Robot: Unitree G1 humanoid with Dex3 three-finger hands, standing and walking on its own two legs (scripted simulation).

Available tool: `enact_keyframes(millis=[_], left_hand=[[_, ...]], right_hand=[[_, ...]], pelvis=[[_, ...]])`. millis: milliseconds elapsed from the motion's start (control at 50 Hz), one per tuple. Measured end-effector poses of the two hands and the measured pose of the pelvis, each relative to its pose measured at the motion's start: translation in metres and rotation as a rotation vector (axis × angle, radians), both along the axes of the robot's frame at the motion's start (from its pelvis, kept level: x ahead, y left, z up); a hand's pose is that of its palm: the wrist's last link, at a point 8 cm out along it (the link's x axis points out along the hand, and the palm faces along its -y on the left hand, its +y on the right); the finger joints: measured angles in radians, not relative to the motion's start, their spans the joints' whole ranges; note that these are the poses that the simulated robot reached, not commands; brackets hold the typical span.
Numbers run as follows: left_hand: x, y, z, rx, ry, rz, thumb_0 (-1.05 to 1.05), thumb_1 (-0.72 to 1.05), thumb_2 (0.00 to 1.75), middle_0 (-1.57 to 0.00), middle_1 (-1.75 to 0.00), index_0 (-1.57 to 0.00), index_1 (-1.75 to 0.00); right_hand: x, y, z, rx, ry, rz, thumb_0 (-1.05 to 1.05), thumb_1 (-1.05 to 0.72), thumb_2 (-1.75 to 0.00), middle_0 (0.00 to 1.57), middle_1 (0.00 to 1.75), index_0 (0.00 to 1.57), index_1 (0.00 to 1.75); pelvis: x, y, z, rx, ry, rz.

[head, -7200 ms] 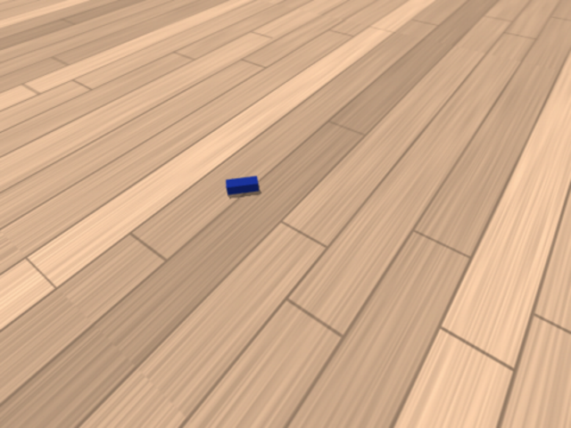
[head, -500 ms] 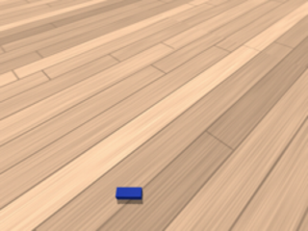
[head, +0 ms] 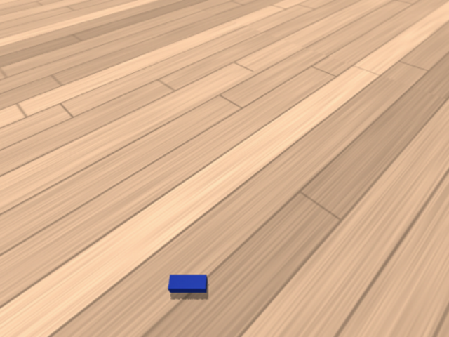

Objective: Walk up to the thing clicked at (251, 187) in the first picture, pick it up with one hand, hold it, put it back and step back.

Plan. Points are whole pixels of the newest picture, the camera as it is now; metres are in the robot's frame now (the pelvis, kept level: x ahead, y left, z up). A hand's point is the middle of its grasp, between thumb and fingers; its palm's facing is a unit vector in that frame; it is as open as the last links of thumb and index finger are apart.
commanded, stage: stand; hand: left
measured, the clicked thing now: (188, 283) +0.48 +0.21 -0.76
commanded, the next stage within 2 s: walk up in 0.50 s
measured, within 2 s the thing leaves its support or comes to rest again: neither
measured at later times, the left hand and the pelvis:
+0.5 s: hand out of the picture +0.07 +0.25 -0.16, palm faces -0.03 -0.94 -0.35, open 7.4 cm; pelvis +0.00 +0.00 +0.00, yaw +0 degrees
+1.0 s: hand out of the picture +0.09 +0.23 -0.17, palm faces -0.03 -0.94 -0.35, open 7.4 cm; pelvis +0.04 -0.03 -0.02, yaw -1 degrees
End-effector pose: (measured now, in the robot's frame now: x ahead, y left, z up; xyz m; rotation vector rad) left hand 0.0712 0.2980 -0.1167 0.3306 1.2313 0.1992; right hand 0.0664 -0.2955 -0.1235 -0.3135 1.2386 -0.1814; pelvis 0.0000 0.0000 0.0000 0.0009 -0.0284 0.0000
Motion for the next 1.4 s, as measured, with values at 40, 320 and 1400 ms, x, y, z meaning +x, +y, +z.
enact_keyframes(millis=[40,320,1400], left_hand=[[0.000,0.000,0.000,0.000,-0.001,0.000,0.00,0.90,0.90,-0.20,-0.30,-0.20,-0.30],[-0.001,0.000,-0.001,0.001,0.005,0.001,0.00,0.90,0.90,-0.20,-0.30,-0.20,-0.30],[0.064,-0.044,0.003,0.021,-0.034,-0.009,0.00,0.90,0.90,-0.20,-0.30,-0.20,-0.30]], right_hand=[[0.000,0.000,0.000,0.000,-0.001,0.001,0.00,-0.90,-0.90,0.20,0.30,0.20,0.30],[0.000,0.000,0.000,0.001,0.004,-0.005,0.00,-0.90,-0.90,0.20,0.30,0.20,0.30],[0.088,-0.043,-0.007,0.033,-0.098,0.010,0.00,-0.90,-0.90,0.20,0.30,0.20,0.30]], pelvis=[[0.000,0.000,0.000,0.000,0.000,0.000],[0.001,0.000,0.000,-0.001,-0.002,-0.001],[0.054,-0.047,-0.008,0.000,-0.027,-0.022]])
